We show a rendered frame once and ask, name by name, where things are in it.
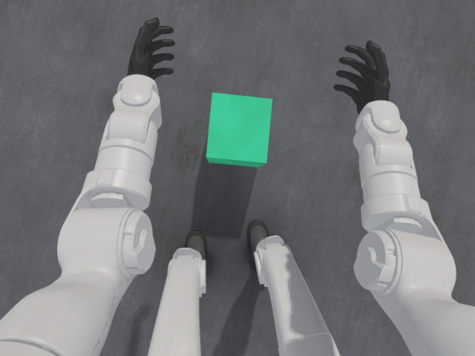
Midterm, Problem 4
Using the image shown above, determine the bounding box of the right robot forearm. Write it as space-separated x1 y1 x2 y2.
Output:
353 100 456 285

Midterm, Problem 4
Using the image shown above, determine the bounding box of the robot right upper arm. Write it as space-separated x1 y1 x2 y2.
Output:
353 228 475 356

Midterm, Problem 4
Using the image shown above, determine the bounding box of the left robot hand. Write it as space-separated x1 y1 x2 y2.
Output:
127 17 175 80

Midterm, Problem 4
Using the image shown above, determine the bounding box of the right robot hand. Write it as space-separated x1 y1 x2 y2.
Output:
333 40 390 115

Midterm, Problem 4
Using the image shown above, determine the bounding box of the robot left upper arm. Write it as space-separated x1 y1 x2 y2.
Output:
0 208 156 356

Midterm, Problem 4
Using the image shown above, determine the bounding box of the right robot thigh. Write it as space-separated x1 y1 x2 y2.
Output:
254 243 340 356

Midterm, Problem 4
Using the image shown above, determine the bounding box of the carton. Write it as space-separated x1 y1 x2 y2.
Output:
206 93 272 168

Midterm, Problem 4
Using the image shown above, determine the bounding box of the robot right shin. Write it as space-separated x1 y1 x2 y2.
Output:
256 236 292 253

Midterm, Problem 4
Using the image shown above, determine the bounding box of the left robot forearm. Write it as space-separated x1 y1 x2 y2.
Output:
57 74 162 267

